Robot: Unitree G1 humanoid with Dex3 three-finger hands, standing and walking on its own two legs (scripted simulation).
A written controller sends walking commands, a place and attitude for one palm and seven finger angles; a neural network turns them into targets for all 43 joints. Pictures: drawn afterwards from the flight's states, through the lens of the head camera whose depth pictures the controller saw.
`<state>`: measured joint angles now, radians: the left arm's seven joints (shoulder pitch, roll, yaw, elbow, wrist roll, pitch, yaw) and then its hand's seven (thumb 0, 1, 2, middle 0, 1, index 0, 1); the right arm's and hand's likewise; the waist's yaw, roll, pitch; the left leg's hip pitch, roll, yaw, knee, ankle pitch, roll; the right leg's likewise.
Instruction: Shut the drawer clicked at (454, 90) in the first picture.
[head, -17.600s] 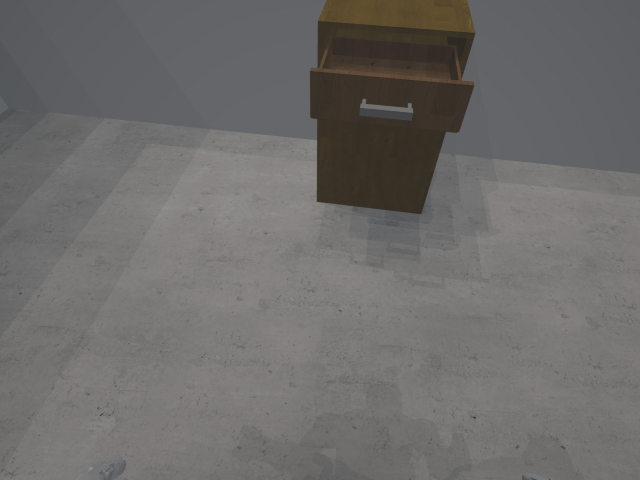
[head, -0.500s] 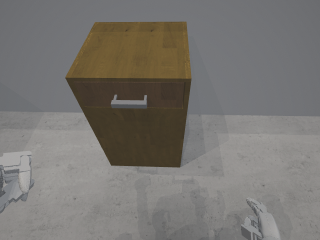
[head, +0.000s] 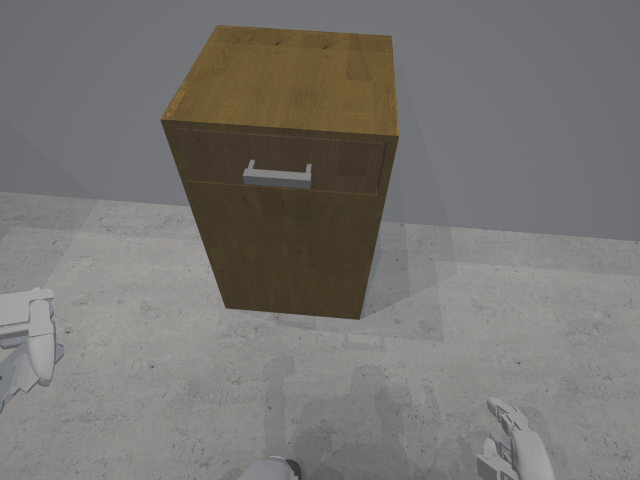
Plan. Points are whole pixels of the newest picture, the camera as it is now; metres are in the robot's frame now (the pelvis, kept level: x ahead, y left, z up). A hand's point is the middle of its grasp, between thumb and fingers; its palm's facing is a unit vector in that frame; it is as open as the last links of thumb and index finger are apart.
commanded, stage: step back with the hand held close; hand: left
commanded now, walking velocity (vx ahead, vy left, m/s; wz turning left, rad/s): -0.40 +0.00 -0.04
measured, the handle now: (279, 172) +0.70 +0.14 -0.08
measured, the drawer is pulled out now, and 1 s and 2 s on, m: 0.00 0.00 0.00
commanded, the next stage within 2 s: stop stepping back and stand still in 0.50 s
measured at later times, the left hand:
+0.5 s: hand out of the picture +0.13 +0.26 +0.18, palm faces +0.32 -0.85 -0.42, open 3.2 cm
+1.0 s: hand out of the picture +0.05 +0.27 +0.17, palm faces +0.33 -0.83 -0.46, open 3.2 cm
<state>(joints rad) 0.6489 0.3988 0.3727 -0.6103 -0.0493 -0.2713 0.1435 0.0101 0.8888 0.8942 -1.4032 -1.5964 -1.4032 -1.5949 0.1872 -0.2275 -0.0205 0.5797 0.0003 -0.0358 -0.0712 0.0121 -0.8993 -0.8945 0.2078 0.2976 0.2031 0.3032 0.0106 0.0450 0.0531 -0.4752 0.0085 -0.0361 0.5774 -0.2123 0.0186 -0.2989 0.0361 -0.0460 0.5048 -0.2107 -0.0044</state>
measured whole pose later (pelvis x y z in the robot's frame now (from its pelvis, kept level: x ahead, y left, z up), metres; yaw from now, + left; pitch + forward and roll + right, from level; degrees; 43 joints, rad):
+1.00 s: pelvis -0.15 +0.03 +0.01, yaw -2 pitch +0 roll -1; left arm 0.64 0.40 0.38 -0.56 -0.02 -0.22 0.15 0.01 0.89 0.89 -1.40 -1.60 -1.40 -1.60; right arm 0.26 -0.18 0.02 0.62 0.00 -0.12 -0.07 0.01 -0.90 -0.89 0.21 0.30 0.20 0.30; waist -0.03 -0.03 0.01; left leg -0.32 -0.02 -0.01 0.46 -0.14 0.02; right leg -0.24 0.02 0.01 0.50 -0.27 0.00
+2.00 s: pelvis -0.13 +0.03 +0.01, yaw +1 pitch -1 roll -1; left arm 0.33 0.17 0.01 1.13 0.01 0.01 0.03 0.00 0.91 0.89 -0.52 -0.68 -0.52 -0.66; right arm 0.29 -0.15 -0.01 1.08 -0.01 0.02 -0.03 0.01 -0.90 -0.89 0.20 0.30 0.20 0.30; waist 0.01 0.02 0.07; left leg -0.25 -0.01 -0.01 0.45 -0.19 0.02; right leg -0.14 0.02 -0.04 0.42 -0.26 -0.03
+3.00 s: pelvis -0.12 +0.01 +0.01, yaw +0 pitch -1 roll +0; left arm 0.32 0.09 0.01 1.14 0.01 -0.01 0.05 0.00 0.91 0.89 -0.20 -0.30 -0.20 -0.30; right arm 0.30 -0.11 -0.01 1.13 -0.01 0.01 -0.05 0.00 -0.91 -0.89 0.20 0.30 0.20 0.30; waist 0.00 0.02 0.05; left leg -0.22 0.01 -0.01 0.44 -0.20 -0.01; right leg -0.13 0.05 -0.04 0.43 -0.28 -0.06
